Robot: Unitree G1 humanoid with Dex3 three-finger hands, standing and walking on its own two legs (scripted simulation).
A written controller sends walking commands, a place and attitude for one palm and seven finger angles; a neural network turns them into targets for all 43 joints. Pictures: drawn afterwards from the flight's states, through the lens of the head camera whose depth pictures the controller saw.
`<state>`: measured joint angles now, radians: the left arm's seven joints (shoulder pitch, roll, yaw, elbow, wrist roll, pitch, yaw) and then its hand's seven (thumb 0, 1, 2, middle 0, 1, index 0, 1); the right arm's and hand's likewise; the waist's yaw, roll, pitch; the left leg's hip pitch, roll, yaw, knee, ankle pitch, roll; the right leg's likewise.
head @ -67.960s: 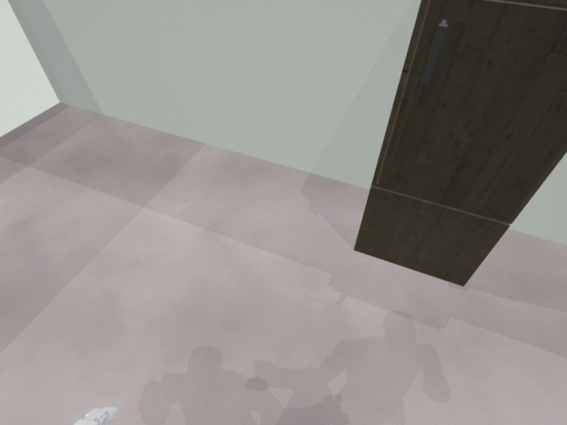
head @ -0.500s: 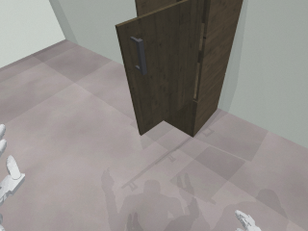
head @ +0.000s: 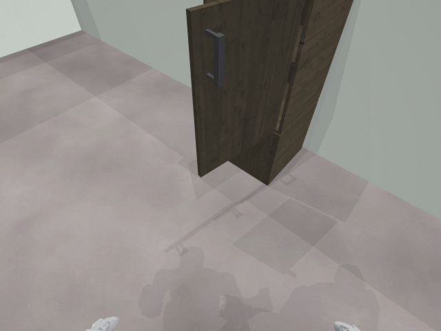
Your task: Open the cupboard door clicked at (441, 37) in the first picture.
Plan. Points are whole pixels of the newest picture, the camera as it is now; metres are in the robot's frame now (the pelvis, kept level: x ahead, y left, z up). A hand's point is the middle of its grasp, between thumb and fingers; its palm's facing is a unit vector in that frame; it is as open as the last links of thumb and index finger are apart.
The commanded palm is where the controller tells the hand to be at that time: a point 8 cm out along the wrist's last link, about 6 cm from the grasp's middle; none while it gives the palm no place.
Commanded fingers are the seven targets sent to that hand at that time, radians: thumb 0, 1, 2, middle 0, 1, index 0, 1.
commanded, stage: let the arm hang, fingers relaxed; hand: left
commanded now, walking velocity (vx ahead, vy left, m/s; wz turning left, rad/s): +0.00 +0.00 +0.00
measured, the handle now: (214, 58) +0.71 +0.05 +0.14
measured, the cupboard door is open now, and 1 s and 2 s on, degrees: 80 80 80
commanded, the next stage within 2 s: look to check the result in 0.82 s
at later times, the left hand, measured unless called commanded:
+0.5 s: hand out of the picture -0.04 +0.19 -0.16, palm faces +0.04 -0.97 -0.23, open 7.4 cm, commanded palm none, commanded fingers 0.00 0.90 0.90 -0.20 -0.30 -0.20 -0.30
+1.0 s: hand out of the picture +0.01 +0.17 -0.16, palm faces +0.04 -0.98 -0.19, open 7.3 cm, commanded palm none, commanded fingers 0.00 0.90 0.90 -0.20 -0.30 -0.20 -0.30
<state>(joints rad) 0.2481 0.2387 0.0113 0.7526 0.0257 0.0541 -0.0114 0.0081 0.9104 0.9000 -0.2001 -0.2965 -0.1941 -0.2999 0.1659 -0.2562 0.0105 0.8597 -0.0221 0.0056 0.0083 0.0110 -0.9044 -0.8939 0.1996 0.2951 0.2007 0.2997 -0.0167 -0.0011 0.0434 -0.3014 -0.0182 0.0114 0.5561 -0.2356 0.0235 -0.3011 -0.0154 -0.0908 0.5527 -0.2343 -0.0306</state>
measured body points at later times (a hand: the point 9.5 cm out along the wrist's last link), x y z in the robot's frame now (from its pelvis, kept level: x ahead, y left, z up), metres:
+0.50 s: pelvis -0.01 +0.01 +0.01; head +0.00 +0.00 +0.46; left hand -0.04 +0.24 -0.15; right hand -0.04 -0.19 -0.16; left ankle +0.04 +0.11 -0.73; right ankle +0.04 -0.10 -0.73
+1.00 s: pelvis +0.01 +0.00 +0.01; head +0.03 -0.01 +0.46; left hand +0.01 +0.22 -0.15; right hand -0.01 -0.21 -0.16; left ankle +0.04 +0.11 -0.73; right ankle +0.04 -0.10 -0.73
